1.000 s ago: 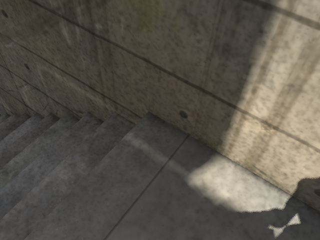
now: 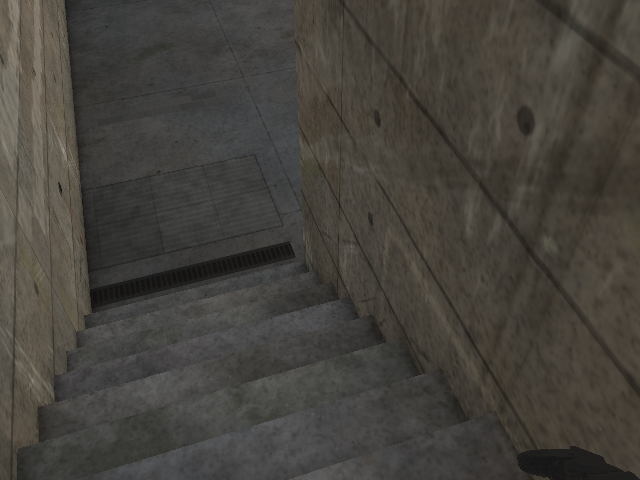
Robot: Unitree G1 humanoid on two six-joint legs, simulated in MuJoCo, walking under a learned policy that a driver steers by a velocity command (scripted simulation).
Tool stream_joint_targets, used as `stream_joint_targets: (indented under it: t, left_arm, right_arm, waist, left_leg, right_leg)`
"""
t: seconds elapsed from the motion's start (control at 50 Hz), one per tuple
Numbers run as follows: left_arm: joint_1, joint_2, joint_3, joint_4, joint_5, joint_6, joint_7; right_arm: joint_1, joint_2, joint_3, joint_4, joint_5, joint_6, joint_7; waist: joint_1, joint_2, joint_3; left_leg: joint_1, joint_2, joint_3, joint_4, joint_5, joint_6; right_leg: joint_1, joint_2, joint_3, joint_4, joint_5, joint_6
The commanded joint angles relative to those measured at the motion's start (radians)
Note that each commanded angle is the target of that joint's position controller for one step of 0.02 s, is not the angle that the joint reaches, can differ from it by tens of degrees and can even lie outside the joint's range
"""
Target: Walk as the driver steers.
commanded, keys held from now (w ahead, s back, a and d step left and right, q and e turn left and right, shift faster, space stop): w+q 0.88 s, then w+e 0.12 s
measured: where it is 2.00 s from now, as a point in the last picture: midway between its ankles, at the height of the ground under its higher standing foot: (251, 478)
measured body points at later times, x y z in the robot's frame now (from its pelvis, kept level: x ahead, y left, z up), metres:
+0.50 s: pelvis +0.27 +0.02 -0.03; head +0.27 +0.03 +0.42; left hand +0.25 +0.28 -0.15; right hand +0.48 -0.19 -0.13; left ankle +0.21 +0.12 -0.60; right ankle +0.28 -0.11 -0.71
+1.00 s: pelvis +0.46 +0.17 -0.20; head +0.46 +0.17 +0.25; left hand +0.43 +0.43 -0.32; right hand +0.52 -0.06 -0.35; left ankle +0.41 +0.21 -0.90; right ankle +0.63 +0.08 -0.81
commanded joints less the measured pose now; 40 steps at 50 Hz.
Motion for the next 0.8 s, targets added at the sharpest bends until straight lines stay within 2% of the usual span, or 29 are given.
stream_joint_targets:
  t: [0.02,0.04,0.06,0.08,0.1,0.12,0.16,0.2,0.26,0.3,0.32,0.36,0.38,0.4,0.42,0.44,0.48,0.5,0.54,0.56,0.58,0.6,0.62,0.64,0.68,0.72,0.76,0.78,0.8]
  left_arm:
    - [-0.071,0.232,0.054,-0.073,0.037,0.001,-0.017]
    - [0.046,0.097,0.008,-0.080,0.079,-0.005,-0.045]
    - [0.050,0.085,-0.005,-0.105,0.015,-0.016,-0.077]
    - [-0.231,0.072,-0.009,-0.168,-0.063,-0.020,-0.070]
    - [-0.333,0.087,-0.011,-0.210,-0.061,-0.028,-0.042]
    - [-0.302,0.126,-0.007,-0.215,-0.025,-0.019,-0.011]
    - [-0.225,0.045,-0.032,-0.212,-0.012,0.016,0.025]
    - [-0.213,0.083,-0.033,-0.240,-0.031,0.043,0.038]
    - [-0.279,0.025,-0.057,-0.277,-0.038,0.043,0.022]
    - [-0.233,-0.001,-0.069,-0.276,-0.014,0.043,-0.014]
    - [-0.121,0.042,-0.050,-0.262,0.003,0.037,-0.025]
    - [0.131,0.124,0.000,-0.241,-0.022,0.018,-0.004]
    - [0.272,0.163,0.020,-0.209,-0.041,0.007,0.026]
    - [0.181,0.265,0.036,-0.225,-0.064,0.007,0.037]
    - [0.109,0.244,0.024,-0.258,-0.054,0.001,0.007]
    - [0.005,0.206,0.023,-0.246,-0.057,-0.016,-0.024]
    - [-0.134,-0.001,-0.031,-0.242,-0.093,-0.030,-0.020]
    - [-0.191,-0.041,-0.048,-0.251,-0.079,-0.024,0.011]
    - [-0.167,0.014,-0.026,-0.192,-0.045,-0.005,0.063]
    - [-0.134,0.060,-0.019,-0.185,-0.041,-0.008,0.070]
    - [-0.079,0.011,-0.035,-0.174,-0.029,-0.024,0.100]
    - [0.034,0.021,-0.038,-0.125,-0.043,-0.034,0.105]
    - [0.132,0.024,-0.038,-0.072,-0.048,-0.034,0.105]
    - [0.064,0.018,-0.044,-0.113,-0.053,-0.038,0.107]
    - [-0.011,0.114,-0.028,-0.113,0.025,-0.019,0.042]
    - [-0.094,0.149,-0.030,-0.107,0.006,-0.029,0.009]
    - [-0.141,0.197,-0.012,-0.055,-0.039,-0.005,-0.004]
    - [-0.077,0.242,-0.002,-0.007,0.007,0.026,-0.025]
    - [0.085,0.122,-0.023,0.044,0.049,0.036,-0.056]
  right_arm:
    - [0.289,-0.192,-0.079,0.032,0.036,-0.027,-0.054]
    - [0.550,-0.257,-0.105,0.110,0.019,-0.012,-0.084]
    - [0.746,-0.253,-0.087,0.151,0.001,-0.008,-0.076]
    - [0.742,-0.240,-0.107,0.203,-0.019,-0.041,-0.076]
    - [0.603,-0.219,-0.095,0.189,-0.003,-0.062,-0.063]
    - [0.453,-0.107,-0.048,0.161,0.001,-0.065,-0.054]
    - [0.223,-0.034,0.000,0.103,0.003,-0.079,-0.042]
    - [0.122,-0.083,-0.004,0.048,-0.008,-0.093,-0.050]
    - [0.198,-0.167,-0.025,0.032,-0.049,-0.107,-0.064]
    - [0.285,-0.155,-0.018,0.041,-0.067,-0.091,-0.053]
    - [0.269,-0.167,-0.016,0.012,-0.070,-0.090,-0.056]
    - [0.115,-0.203,-0.027,-0.085,-0.058,-0.094,-0.058]
    - [0.045,-0.179,-0.027,-0.126,-0.027,-0.107,-0.035]
    - [0.286,-0.040,-0.002,-0.069,-0.010,-0.111,-0.003]
    - [0.516,-0.011,0.003,-0.017,-0.010,-0.111,0.004]
    - [0.511,-0.057,-0.008,-0.020,-0.004,-0.097,-0.004]
    - [0.315,-0.064,0.010,-0.076,-0.056,-0.037,-0.047]
    - [0.271,-0.028,0.031,-0.081,-0.078,-0.020,-0.057]
    - [0.328,0.022,0.066,-0.036,-0.102,-0.005,-0.011]
    - [0.363,0.002,0.054,-0.011,-0.093,-0.017,0.019]
    - [0.283,-0.053,0.046,-0.013,-0.100,-0.023,0.037]
    - [0.212,-0.056,0.041,-0.014,-0.102,-0.030,0.042]
    - [0.128,-0.079,0.031,-0.035,-0.090,-0.034,0.037]
    - [0.118,-0.080,0.036,-0.023,-0.059,-0.039,0.033]
    - [0.147,-0.064,0.027,-0.012,-0.052,-0.002,0.026]
    - [0.283,-0.075,0.011,0.020,-0.088,0.024,0.008]
    - [0.470,-0.150,-0.039,0.106,-0.076,0.017,-0.011]
    - [0.642,-0.201,-0.075,0.194,-0.064,0.006,-0.024]
    - [0.754,-0.308,-0.120,0.247,-0.061,0.002,-0.034]
  waist:
    - [-0.216,-0.104,-0.001]
    - [-0.212,0.058,-0.258]
    - [-0.253,0.112,-0.494]
    - [-0.354,0.037,-0.114]
    - [-0.293,0.040,0.057]
    - [-0.188,0.006,0.012]
    - [-0.015,0.048,0.078]
    - [0.018,0.024,0.042]
    - [-0.028,-0.001,0.043]
    - [-0.041,0.041,0.030]
    - [0.005,0.019,0.002]
    - [0.161,-0.054,-0.047]
    - [0.248,-0.076,-0.052]
    - [0.090,-0.210,-0.106]
    - [-0.033,-0.123,-0.141]
    - [-0.080,-0.093,-0.052]
    - [-0.051,0.010,-0.041]
    - [-0.059,0.018,-0.033]
    - [-0.056,-0.080,0.007]
    - [-0.053,-0.067,0.048]
    - [0.010,-0.018,0.057]
    - [0.063,-0.112,0.061]
    - [0.109,-0.105,0.067]
    - [0.094,-0.018,0.066]
    - [0.018,-0.102,0.117]
    - [-0.093,-0.112,0.152]
    - [-0.166,0.026,0.147]
    - [-0.234,0.137,0.105]
    - [-0.195,0.251,-0.004]
  left_leg:
    - [0.639,-0.133,0.034,0.025,0.136,0.098]
    - [1.162,0.018,-0.218,0.093,0.421,0.298]
    - [1.365,0.291,-0.719,-0.177,0.413,0.480]
    - [1.123,0.258,-0.669,-0.247,0.192,0.321]
    - [0.811,0.234,-0.573,-0.285,-0.004,0.269]
    - [0.599,0.207,-0.541,-0.328,-0.120,0.257]
    - [0.123,0.168,-0.495,-0.412,-0.165,0.242]
    - [0.001,0.111,-0.429,-0.464,-0.203,0.239]
    - [-0.153,-0.013,-0.284,-0.418,-0.143,0.179]
    - [-0.154,0.002,-0.305,-0.241,-0.078,0.176]
    - [-0.164,-0.013,-0.298,-0.119,0.034,0.176]
    - [-0.309,-0.052,-0.305,0.173,0.405,0.140]
    - [-0.260,-0.066,-0.336,0.375,0.415,0.127]
    - [-0.292,-0.169,-0.232,0.746,-0.184,0.028]
    - [-0.379,-0.136,-0.218,1.003,-0.513,-0.029]
    - [-0.497,-0.070,-0.234,1.122,-0.493,-0.066]
    - [-0.531,0.045,-0.237,0.983,-0.417,-0.127]
    - [-0.425,0.086,-0.202,0.832,-0.430,-0.161]
    - [-0.185,0.076,-0.094,0.691,-0.183,-0.133]
    - [-0.072,0.036,-0.042,0.706,-0.119,-0.113]
    - [-0.261,0.123,-0.123,0.422,0.250,-0.073]
    - [-0.360,0.124,-0.112,0.325,0.286,-0.055]
    - [-0.446,0.121,-0.097,0.277,0.256,-0.050]
    - [-0.209,0.130,-0.066,-0.021,0.539,-0.037]
    - [0.311,0.013,0.097,0.107,0.545,-0.064]
    - [0.420,0.042,0.031,0.128,0.461,-0.052]
    - [0.459,0.040,0.055,-0.402,0.474,-0.019]
    - [0.697,0.021,0.100,-0.498,0.534,0.021]
    - [1.027,0.092,-0.034,-0.198,0.682,0.143]
  right_leg:
    - [-0.479,-0.188,-0.016,0.514,1.328,-0.115]
    - [-0.828,-0.100,-0.007,0.899,0.677,-0.004]
    - [-0.955,0.095,0.182,1.268,-0.179,0.043]
    - [-1.207,0.076,0.343,1.353,-0.101,-0.009]
    - [-1.217,0.004,0.377,1.313,-0.034,-0.035]
    - [-1.089,-0.039,0.388,1.225,0.044,-0.061]
    - [-0.842,-0.080,0.407,1.112,0.073,-0.075]
    - [-0.778,-0.055,0.350,0.974,0.108,-0.048]
    - [-0.544,-0.011,0.233,0.679,0.288,-0.005]
    - [-0.497,0.002,0.256,0.810,0.518,-0.009]
    - [-0.444,0.035,0.200,0.919,0.464,-0.006]
    - [-0.137,0.111,0.187,0.837,0.293,-0.012]
    - [-0.109,0.091,0.246,0.563,0.268,-0.056]
    - [-0.075,-0.189,0.652,0.413,0.798,-0.329]
    - [-0.116,-0.389,0.917,0.389,1.321,-0.566]
    - [-0.227,-0.439,0.950,0.369,1.197,-0.577]
    - [-0.429,-0.374,0.839,0.372,0.644,-0.452]
    - [-0.508,-0.292,0.693,0.382,0.646,-0.378]
    - [-0.683,-0.151,0.453,0.396,0.455,-0.290]
    - [-0.825,-0.133,0.391,0.428,0.399,-0.289]
    - [-0.609,-0.123,0.371,0.474,0.227,-0.231]
    - [-0.483,-0.160,0.424,0.526,0.163,-0.244]
    - [-0.389,-0.196,0.480,0.557,0.161,-0.257]
    - [-0.557,-0.117,0.318,0.613,0.066,-0.180]
    - [-0.983,-0.124,0.236,0.541,-0.104,-0.183]
    - [-0.931,-0.228,0.294,0.662,0.059,-0.142]
    - [-0.654,-0.183,0.233,1.012,0.071,-0.048]
    - [-0.659,-0.099,0.182,1.345,0.046,-0.039]
    - [-0.953,0.019,0.195,1.782,-0.311,-0.026]
Keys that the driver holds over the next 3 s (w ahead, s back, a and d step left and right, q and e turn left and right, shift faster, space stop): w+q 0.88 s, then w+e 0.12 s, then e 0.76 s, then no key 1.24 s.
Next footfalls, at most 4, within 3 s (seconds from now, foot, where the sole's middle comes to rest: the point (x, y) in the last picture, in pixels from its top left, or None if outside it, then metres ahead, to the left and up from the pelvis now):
0.02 left None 0.18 0.10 -0.75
0.38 right None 0.32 -0.10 -0.75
0.78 left None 0.45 0.23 -0.94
1.28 right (288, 456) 0.73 0.17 -1.13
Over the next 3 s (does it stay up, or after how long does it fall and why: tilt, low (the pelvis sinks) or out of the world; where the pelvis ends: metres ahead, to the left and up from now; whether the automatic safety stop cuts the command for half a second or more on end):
stays up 0.66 0.25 -0.35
